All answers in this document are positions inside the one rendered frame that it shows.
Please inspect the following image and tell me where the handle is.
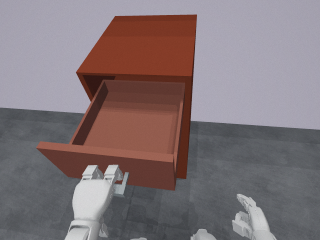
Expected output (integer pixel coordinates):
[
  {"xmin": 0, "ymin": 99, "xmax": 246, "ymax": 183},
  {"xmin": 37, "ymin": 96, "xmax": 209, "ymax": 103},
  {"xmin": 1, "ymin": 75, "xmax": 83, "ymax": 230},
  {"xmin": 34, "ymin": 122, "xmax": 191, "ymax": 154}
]
[{"xmin": 113, "ymin": 172, "xmax": 130, "ymax": 198}]

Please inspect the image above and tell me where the robot right forearm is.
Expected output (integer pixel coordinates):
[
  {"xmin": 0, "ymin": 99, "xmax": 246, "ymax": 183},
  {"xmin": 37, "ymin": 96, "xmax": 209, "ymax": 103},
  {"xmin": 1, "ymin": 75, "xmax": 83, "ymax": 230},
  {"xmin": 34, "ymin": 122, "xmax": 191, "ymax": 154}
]
[{"xmin": 251, "ymin": 229, "xmax": 277, "ymax": 240}]

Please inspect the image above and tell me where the left robot hand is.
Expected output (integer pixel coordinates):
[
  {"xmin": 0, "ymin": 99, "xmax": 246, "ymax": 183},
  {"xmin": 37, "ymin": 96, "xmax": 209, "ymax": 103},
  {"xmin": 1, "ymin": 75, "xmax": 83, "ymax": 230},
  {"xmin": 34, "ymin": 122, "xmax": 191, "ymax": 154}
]
[{"xmin": 72, "ymin": 164, "xmax": 124, "ymax": 238}]

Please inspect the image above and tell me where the drawer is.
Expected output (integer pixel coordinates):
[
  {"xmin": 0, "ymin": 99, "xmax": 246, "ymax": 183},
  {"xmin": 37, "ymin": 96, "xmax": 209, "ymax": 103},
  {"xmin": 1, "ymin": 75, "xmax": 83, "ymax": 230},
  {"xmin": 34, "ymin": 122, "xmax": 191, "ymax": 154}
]
[{"xmin": 36, "ymin": 79, "xmax": 185, "ymax": 191}]

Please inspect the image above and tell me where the right robot hand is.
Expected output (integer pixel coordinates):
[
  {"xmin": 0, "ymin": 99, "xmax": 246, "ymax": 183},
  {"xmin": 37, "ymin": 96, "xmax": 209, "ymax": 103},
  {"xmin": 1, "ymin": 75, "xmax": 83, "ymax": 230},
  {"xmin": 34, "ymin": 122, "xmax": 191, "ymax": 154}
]
[{"xmin": 232, "ymin": 194, "xmax": 270, "ymax": 240}]

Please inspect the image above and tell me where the cabinet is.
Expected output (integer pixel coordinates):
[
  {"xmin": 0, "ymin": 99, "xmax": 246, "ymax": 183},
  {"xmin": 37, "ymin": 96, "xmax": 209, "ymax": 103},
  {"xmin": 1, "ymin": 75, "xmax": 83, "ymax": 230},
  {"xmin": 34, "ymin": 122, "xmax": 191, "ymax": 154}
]
[{"xmin": 76, "ymin": 14, "xmax": 197, "ymax": 179}]

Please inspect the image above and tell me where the robot left forearm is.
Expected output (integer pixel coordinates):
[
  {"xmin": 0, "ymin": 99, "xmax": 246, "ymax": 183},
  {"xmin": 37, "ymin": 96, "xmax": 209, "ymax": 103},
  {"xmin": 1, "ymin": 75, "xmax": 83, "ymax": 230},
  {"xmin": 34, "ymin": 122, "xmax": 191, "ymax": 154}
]
[{"xmin": 64, "ymin": 218, "xmax": 101, "ymax": 240}]

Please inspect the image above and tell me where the robot right shin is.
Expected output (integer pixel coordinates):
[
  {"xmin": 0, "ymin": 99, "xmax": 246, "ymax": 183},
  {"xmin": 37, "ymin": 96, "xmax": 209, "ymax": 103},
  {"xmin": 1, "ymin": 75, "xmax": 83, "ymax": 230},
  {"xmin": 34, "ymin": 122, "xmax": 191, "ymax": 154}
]
[{"xmin": 197, "ymin": 229, "xmax": 208, "ymax": 233}]

